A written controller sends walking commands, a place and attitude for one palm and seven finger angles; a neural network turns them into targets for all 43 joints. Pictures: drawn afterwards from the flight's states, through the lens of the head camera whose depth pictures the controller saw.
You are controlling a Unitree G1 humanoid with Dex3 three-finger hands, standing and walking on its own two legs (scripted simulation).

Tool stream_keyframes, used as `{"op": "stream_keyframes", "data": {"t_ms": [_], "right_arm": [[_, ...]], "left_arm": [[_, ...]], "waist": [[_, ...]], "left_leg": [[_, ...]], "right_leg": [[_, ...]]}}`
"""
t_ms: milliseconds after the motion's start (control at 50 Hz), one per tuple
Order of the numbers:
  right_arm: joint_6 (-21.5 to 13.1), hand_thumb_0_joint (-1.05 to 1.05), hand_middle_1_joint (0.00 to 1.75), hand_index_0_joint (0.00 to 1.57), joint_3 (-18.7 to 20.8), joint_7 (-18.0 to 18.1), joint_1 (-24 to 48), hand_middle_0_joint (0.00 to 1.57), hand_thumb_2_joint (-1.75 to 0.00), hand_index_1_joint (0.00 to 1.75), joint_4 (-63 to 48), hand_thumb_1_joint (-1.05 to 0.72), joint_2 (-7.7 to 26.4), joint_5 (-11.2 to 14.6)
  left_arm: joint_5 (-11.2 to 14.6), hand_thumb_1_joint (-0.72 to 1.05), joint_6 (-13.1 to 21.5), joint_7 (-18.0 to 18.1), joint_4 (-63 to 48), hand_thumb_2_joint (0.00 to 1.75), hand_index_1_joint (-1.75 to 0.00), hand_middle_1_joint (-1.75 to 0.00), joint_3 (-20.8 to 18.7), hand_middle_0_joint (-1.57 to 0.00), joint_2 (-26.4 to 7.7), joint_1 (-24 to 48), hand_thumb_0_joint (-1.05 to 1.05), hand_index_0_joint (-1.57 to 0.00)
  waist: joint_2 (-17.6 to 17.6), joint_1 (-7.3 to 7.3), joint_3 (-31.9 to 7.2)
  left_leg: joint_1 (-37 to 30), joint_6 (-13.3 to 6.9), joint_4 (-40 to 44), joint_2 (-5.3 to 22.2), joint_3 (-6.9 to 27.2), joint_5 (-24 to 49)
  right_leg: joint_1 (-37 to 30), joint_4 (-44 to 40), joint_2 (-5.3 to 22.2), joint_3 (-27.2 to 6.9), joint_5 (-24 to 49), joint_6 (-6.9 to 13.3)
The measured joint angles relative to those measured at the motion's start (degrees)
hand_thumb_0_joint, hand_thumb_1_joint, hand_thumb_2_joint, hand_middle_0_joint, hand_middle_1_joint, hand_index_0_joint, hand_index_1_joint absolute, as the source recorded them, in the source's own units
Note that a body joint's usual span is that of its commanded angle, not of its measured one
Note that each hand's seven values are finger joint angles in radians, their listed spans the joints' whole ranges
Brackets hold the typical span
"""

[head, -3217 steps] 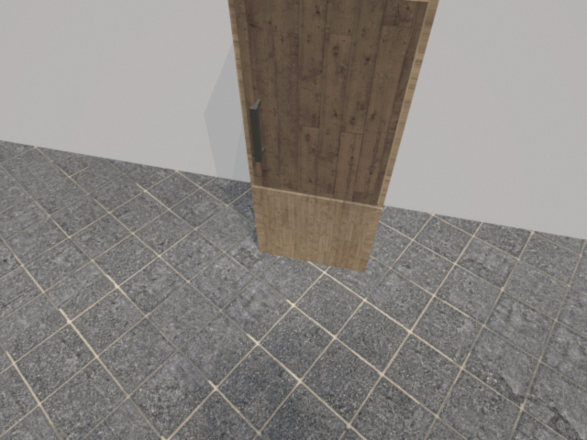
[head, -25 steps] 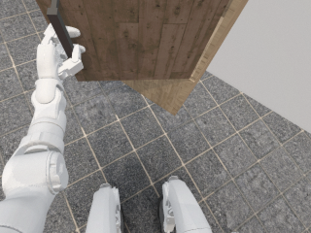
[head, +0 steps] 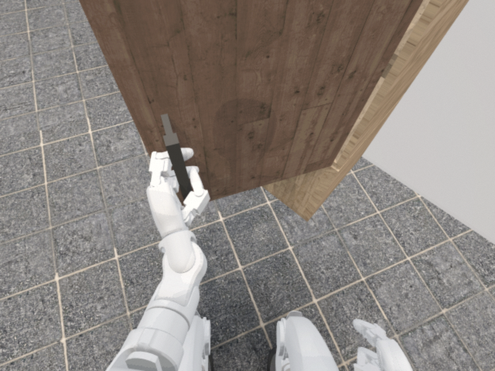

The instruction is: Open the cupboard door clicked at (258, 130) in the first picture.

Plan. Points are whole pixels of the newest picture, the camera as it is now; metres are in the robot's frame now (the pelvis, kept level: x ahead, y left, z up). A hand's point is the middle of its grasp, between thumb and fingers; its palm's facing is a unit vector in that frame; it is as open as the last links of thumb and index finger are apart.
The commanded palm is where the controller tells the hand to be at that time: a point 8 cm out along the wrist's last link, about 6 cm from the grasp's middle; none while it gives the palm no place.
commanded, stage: pull the door open along its arc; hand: left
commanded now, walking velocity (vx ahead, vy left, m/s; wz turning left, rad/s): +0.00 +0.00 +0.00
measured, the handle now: (178, 162) +0.44 +0.12 +0.02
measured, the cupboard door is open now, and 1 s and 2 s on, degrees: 60 78 80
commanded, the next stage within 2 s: open thumb and fingers to let go in 0.42 s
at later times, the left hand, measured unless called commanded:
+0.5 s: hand (248, 259) +0.28 +0.01 +0.02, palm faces +0.22 -0.97 -0.06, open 5.8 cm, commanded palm +0.25 +0.05 +0.01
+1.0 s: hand (237, 248) +0.30 +0.02 +0.01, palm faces +0.31 -0.95 -0.03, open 11.8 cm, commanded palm +0.25 +0.06 +0.01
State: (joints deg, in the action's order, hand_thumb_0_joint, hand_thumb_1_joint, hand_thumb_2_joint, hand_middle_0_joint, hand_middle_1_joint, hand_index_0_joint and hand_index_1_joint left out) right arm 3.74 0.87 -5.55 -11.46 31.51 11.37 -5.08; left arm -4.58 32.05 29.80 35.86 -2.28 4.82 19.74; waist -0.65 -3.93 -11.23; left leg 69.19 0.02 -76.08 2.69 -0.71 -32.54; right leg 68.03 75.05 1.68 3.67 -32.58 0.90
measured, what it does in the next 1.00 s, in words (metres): stands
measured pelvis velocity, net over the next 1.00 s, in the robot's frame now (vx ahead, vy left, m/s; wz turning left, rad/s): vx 0.00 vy -0.05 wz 0.06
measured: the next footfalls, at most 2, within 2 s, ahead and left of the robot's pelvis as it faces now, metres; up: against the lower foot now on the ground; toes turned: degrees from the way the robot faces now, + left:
none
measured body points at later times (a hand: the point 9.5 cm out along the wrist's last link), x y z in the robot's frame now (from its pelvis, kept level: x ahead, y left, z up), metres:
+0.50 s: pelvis +0.00 -0.04 +0.01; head +0.09 -0.05 +0.45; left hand +0.27 +0.06 +0.02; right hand +0.19 -0.24 -0.11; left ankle +0.02 +0.12 -0.61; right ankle +0.02 -0.11 -0.61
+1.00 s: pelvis +0.00 -0.05 -0.01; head +0.10 -0.06 +0.43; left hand +0.28 +0.07 +0.01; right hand +0.17 -0.26 -0.13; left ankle +0.02 +0.12 -0.61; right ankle +0.02 -0.11 -0.61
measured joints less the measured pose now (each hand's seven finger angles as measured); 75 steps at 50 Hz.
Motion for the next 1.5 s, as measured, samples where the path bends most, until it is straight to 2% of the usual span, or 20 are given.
{"op": "stream_keyframes", "data": {"t_ms": [60,120,260,480,540,620,740,880,1000,1100,1200,1320,1460,1480,1500], "right_arm": [[-0.64,0.0,0.3,0.2,0.1,0.02,1.39,0.2,-0.9,0.3,0.77,-0.91,-0.74,-0.98],[-1.2,0.0,0.3,0.2,0.14,0.41,2.02,0.2,-0.9,0.3,1.4,-0.91,-1.41,-1.28],[-3.04,0.01,0.3,0.2,-0.3,1.72,1.95,0.2,-0.9,0.3,2.68,-0.91,-2.1,-0.75],[-7.8,0.01,0.3,0.2,-0.88,2.3,3.15,0.2,-0.9,0.3,2.73,-0.91,-2.34,-0.26],[-8.73,0.01,0.3,0.2,-1.02,2.85,4.33,0.2,-0.9,0.3,2.86,-0.91,-2.19,-0.24],[-9.35,0.01,0.3,0.2,-0.9,3.6,5.81,0.2,-0.9,0.3,3.28,-0.91,-1.87,-0.37],[-8.91,0.01,0.3,0.2,-0.26,3.86,5.09,0.2,-0.9,0.3,2.89,-0.91,-1.55,-0.23],[-8.41,0.01,0.3,0.2,-0.01,4.14,2.89,0.2,-0.9,0.3,3.49,-0.91,-0.81,0.13],[-8.72,0.01,0.3,0.2,0.43,4.32,2.24,0.2,-0.9,0.3,4.03,-0.91,-0.31,0.02],[-8.34,0.01,0.3,0.2,0.66,4.32,1.78,0.2,-0.9,0.3,3.66,-0.91,-0.62,-0.03],[-8.23,0.01,0.3,0.2,0.13,4.09,1.55,0.2,-0.9,0.3,3.22,-0.91,-1.29,0.02],[-8.77,0.01,0.3,0.2,-0.86,3.72,2.48,0.2,-0.9,0.3,3.16,-0.91,-2.0,-0.19],[-8.81,0.01,0.3,0.2,-1.02,3.2,3.96,0.2,-0.9,0.3,3.15,-0.91,-1.93,-0.35],[-8.63,0.01,0.3,0.2,-1.15,3.04,4.05,0.2,-0.9,0.3,2.82,-0.91,-1.84,-0.28],[-8.34,0.01,0.3,0.2,-1.11,2.82,3.81,0.2,-0.9,0.3,2.07,-0.91,-1.7,-0.08]], "left_arm": [[-3.63,0.74,0.05,4.56,-0.79,0.83,-1.32,-1.32,2.27,-0.34,1.21,-1.52,0.0,-0.33],[-5.31,0.75,-0.21,5.53,-2.33,0.83,-1.32,-1.32,5.02,-0.34,1.32,-4.06,0.01,-0.32],[-4.2,0.74,-1.55,4.63,-6.84,0.81,-1.34,-1.31,10.87,-0.31,2.74,-12.06,0.01,-0.33],[-5.23,0.72,-3.78,2.14,-15.36,0.76,-1.35,-1.31,19.76,-0.32,0.24,-24.76,0.01,-0.37],[-5.22,0.71,-3.73,3.0,-15.19,0.78,-1.35,-1.31,19.63,-0.33,0.28,-24.41,0.01,-0.38],[-4.66,0.69,-3.7,4.11,-13.25,0.79,-1.35,-1.32,16.82,-0.36,1.21,-20.63,0.0,-0.38],[-3.21,0.55,-4.1,3.03,-15.38,0.75,-1.33,-1.31,14.37,-0.37,1.58,-20.1,0.0,-0.39],[-2.45,0.2,-3.65,1.88,-16.69,0.6,-1.28,-1.28,14.25,-0.35,1.35,-22.91,0.0,-0.36],[-3.34,-0.17,-2.46,2.09,-15.62,0.44,-1.24,-1.24,15.12,-0.32,1.36,-21.09,0.0,-0.33],[-4.03,-0.36,-3.36,2.74,-15.44,0.36,-1.15,-1.15,15.26,-0.3,1.46,-19.96,0.0,-0.3],[-4.28,-0.45,-5.11,3.43,-15.38,0.32,-0.99,-0.98,16.27,-0.27,1.27,-20.52,-0.01,-0.29],[-4.74,-0.48,-5.3,4.19,-13.81,0.3,-0.74,-0.73,17.86,-0.24,1.16,-19.5,-0.01,-0.27],[-4.93,-0.49,-6.12,4.32,-13.19,0.3,-0.65,-0.57,18.64,-0.34,1.25,-18.04,-0.01,-0.33],[-5.08,-0.49,-6.19,3.4,-13.64,0.3,-0.63,-0.56,18.58,-0.34,0.99,-18.26,-0.02,-0.32],[-4.86,-0.49,-5.91,0.6,-14.52,0.3,-0.61,-0.54,18.48,-0.33,0.26,-18.88,-0.02,-0.3]], "waist": [[0.03,0.54,-0.05],[-0.01,1.25,0.21],[-0.34,2.55,0.63],[-0.42,2.59,-0.52],[-0.52,2.66,-0.44],[-0.31,3.04,-0.23],[-0.27,3.6,-0.16],[-0.63,3.56,0.22],[-0.64,2.85,0.26],[-0.55,2.58,0.2],[-0.8,2.6,0.1],[-0.73,2.49,-0.02],[-0.95,3.15,0.0],[-0.96,2.96,0.12],[-0.99,2.83,0.17]], "left_leg": [[0.25,0.39,-0.57,-0.16,0.54,0.01],[-0.3,0.78,-0.48,-0.24,0.93,0.16],[-3.49,1.63,1.83,-0.43,1.47,1.03],[-6.07,3.19,2.97,-0.33,2.31,0.99],[-5.84,3.45,2.55,-0.46,2.73,0.96],[-4.21,3.66,1.29,-0.7,3.27,0.92],[-2.91,4.04,0.75,-1.03,3.58,1.02],[-3.5,3.4,1.54,-1.32,3.61,1.28],[-2.08,3.54,0.19,-1.14,3.44,0.79],[-1.77,3.5,-0.37,-1.04,2.97,0.43],[-2.87,2.86,0.36,-1.02,2.53,0.49],[-3.04,2.32,0.44,-1.02,2.46,0.58],[-2.24,1.82,-0.49,-1.24,2.5,0.56],[-2.13,1.73,-0.58,-1.43,2.49,0.61],[-1.9,1.61,-0.76,-1.69,2.52,0.67]], "right_leg": [[0.13,0.81,0.16,0.51,-0.36,0.46],[-0.43,1.02,0.23,0.89,-0.54,0.92],[-3.46,-0.47,0.31,1.48,-0.42,1.76],[-5.68,-0.33,0.14,2.3,-1.49,3.27],[-5.49,0.39,0.26,2.7,-1.9,3.69],[-3.91,2.06,0.5,3.19,-2.41,4.25],[-2.51,3.17,0.81,3.43,-2.81,4.65],[-3.14,2.34,0.91,3.35,-2.54,4.47],[-1.82,3.14,0.75,3.06,-2.53,4.09],[-1.5,3.32,0.68,2.53,-2.46,3.48],[-2.67,2.1,0.61,2.1,-1.95,2.85],[-3.13,1.39,0.57,2.02,-1.45,2.35],[-2.66,1.79,0.78,2.03,-1.22,1.9],[-2.59,1.95,0.97,2.02,-1.24,1.83],[-2.42,2.22,1.24,2.04,-1.31,1.76]]}}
